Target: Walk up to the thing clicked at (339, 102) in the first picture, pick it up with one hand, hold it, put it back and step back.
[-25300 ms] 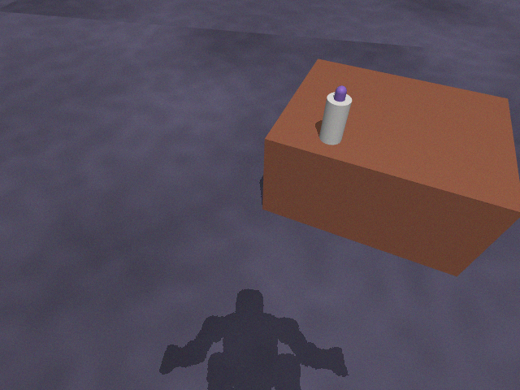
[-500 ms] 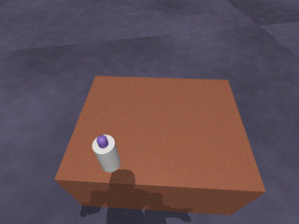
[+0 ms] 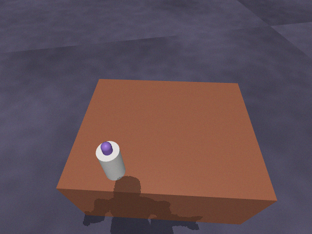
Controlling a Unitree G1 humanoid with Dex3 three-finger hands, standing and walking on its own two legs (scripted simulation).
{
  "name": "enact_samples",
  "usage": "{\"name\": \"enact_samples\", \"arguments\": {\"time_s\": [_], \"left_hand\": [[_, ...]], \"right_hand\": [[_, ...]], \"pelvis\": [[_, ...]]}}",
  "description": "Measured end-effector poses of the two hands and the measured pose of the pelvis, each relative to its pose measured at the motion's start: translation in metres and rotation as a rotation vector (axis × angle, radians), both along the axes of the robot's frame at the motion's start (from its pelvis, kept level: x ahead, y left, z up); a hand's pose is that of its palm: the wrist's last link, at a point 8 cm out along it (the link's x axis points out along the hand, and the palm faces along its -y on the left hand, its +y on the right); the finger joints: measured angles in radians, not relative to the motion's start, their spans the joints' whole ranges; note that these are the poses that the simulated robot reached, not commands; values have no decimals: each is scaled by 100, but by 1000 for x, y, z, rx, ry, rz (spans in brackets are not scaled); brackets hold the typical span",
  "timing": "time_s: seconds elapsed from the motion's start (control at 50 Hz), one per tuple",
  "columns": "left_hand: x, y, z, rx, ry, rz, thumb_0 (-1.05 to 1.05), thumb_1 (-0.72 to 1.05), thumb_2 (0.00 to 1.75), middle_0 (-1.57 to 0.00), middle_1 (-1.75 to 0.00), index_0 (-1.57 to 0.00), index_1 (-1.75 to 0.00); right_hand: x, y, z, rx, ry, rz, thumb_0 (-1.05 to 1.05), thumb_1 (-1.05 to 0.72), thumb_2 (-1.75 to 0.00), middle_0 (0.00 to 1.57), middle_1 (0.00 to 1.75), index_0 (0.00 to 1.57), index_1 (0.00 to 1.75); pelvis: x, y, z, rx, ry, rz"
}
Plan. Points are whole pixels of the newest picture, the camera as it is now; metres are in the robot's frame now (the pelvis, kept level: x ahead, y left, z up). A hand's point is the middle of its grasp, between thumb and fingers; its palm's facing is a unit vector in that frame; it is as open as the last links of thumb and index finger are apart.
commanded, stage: stand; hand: left
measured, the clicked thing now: (110, 158) +0.42 +0.21 -0.22
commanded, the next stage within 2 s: step back in 0.78 s
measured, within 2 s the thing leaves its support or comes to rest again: neither
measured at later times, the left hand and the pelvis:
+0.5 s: hand out of the picture +0.07 +0.26 -0.15, palm faces -0.01 -0.93 -0.36, open 7.4 cm; pelvis +0.00 +0.00 +0.00, yaw +0 degrees
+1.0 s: hand out of the picture +0.08 +0.29 -0.16, palm faces -0.01 -0.92 -0.39, open 7.4 cm; pelvis -0.04 +0.02 -0.01, yaw +0 degrees
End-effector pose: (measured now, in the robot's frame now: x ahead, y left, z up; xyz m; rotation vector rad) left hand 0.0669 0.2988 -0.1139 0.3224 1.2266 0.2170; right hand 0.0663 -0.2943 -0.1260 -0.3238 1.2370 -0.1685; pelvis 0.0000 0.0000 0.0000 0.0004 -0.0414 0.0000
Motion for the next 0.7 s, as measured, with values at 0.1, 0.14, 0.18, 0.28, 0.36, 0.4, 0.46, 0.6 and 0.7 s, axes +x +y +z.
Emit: {"name": "enact_samples", "arguments": {"time_s": [0.1,0.14,0.18,0.28,0.36,0.4,0.46,0.6,0.7], "left_hand": [[1,0,0,-1,-3,-2,1,91,90,-20,-30,-20,-30],[1,0,0,-1,-4,-2,1,91,90,-20,-30,-20,-30],[1,0,0,-1,-4,-3,1,91,90,-20,-30,-20,-30],[-1,0,-1,-2,1,-1,1,91,90,-20,-30,-20,-30],[-2,0,-1,-2,7,-1,1,91,90,-20,-30,-20,-30],[-3,0,-1,-1,10,-1,1,91,90,-20,-30,-20,-30],[-3,0,-1,-1,13,0,1,91,90,-20,-30,-20,-30],[-3,0,-1,0,15,-1,1,91,90,-20,-30,-20,-30],[-1,-1,-2,-1,13,-2,1,91,90,-20,-30,-20,-30]], "right_hand": [[0,0,1,-2,-4,0,1,-90,-90,21,30,20,30],[0,-1,1,-2,-4,-1,1,-90,-90,21,30,20,30],[-1,-1,1,-2,-3,-2,1,-90,-90,21,30,20,30],[-3,0,1,-2,3,-2,1,-90,-90,21,30,20,30],[-5,0,0,0,11,-4,1,-90,-90,21,30,20,30],[-6,-1,0,0,13,-4,1,-90,-90,21,30,20,30],[-6,-1,0,-1,15,-4,1,-90,-90,21,30,20,30],[-6,-1,-1,-1,17,-5,1,-90,-90,21,30,20,30],[-4,-2,0,-2,16,-4,1,-90,-90,21,30,20,30]], "pelvis": [[0,0,0,0,0,-1],[0,0,0,0,0,-1],[-1,0,0,1,0,-1],[-1,0,0,1,1,-1],[-1,0,0,1,2,-1],[-1,0,0,2,2,-2],[0,0,0,2,2,-2],[0,-1,0,1,4,-2],[1,-1,0,0,7,-3]]}}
